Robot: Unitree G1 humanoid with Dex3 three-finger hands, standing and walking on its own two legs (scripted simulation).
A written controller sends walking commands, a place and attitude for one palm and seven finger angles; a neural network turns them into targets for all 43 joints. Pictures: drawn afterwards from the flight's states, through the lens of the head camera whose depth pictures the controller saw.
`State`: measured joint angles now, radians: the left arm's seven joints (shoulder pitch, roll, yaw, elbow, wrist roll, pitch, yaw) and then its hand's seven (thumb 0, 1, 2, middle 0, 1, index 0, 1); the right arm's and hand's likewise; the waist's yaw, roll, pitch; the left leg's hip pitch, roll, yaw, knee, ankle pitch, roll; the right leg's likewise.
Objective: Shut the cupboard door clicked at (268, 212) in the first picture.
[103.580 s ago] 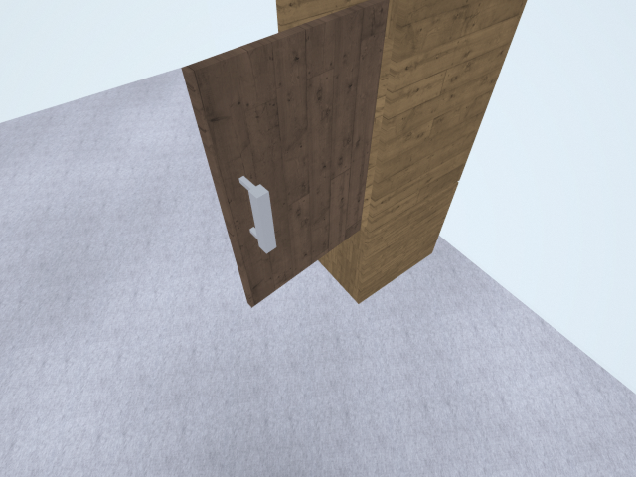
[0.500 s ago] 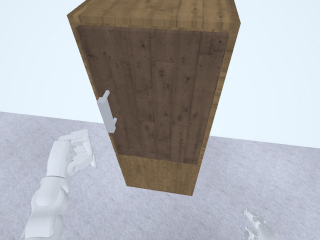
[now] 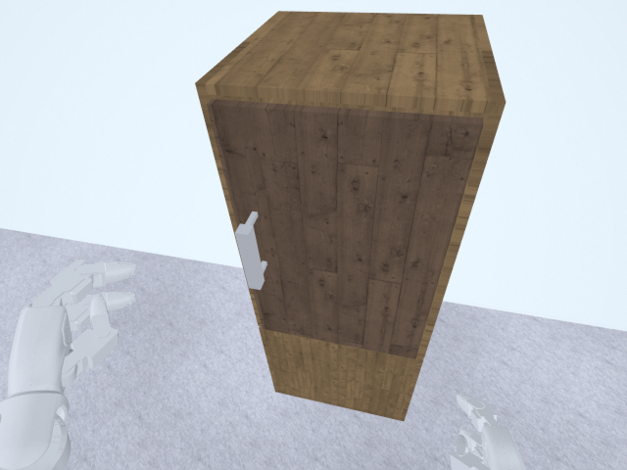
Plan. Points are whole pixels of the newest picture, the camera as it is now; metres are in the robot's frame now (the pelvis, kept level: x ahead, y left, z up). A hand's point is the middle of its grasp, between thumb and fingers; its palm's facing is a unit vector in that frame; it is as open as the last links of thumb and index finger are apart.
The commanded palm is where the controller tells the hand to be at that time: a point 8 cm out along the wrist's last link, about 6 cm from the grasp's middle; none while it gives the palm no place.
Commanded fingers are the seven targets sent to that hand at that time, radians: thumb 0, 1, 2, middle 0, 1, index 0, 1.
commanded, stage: draw the hand back to the body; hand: left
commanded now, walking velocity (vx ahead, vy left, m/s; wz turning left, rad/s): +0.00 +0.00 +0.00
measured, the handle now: (254, 250) +0.49 +0.18 -0.03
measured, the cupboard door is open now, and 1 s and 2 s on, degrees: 0 0 0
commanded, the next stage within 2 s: step back with the hand held close in 0.52 s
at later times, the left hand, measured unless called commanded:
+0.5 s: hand (88, 348) +0.18 +0.25 +0.15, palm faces +0.43 -0.82 -0.38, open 7.4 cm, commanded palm +0.14 +0.29 +0.18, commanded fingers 0.00 0.90 0.90 -0.20 -0.30 -0.20 -0.30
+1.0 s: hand (81, 338) +0.19 +0.26 +0.15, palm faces +0.35 -0.80 -0.49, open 7.4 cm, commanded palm +0.13 +0.30 +0.18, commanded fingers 0.00 0.90 0.90 -0.20 -0.30 -0.20 -0.30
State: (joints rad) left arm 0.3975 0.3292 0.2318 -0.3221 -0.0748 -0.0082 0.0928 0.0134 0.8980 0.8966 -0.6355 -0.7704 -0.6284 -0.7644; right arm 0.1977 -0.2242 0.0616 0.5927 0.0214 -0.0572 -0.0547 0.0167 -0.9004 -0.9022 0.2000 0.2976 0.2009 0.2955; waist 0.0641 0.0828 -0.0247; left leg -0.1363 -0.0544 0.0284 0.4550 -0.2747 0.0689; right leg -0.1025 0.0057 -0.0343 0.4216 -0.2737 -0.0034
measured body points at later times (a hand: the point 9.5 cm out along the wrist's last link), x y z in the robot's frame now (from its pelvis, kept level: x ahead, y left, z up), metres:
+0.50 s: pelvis -0.01 -0.01 +0.00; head -0.03 -0.03 +0.45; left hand +0.15 +0.29 +0.17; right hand +0.18 -0.23 -0.08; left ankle -0.02 +0.07 -0.74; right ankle -0.03 -0.12 -0.74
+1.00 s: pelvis -0.02 +0.00 +0.00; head -0.01 -0.01 +0.45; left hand +0.17 +0.30 +0.18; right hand +0.15 -0.25 -0.09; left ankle -0.02 +0.07 -0.74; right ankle -0.03 -0.12 -0.74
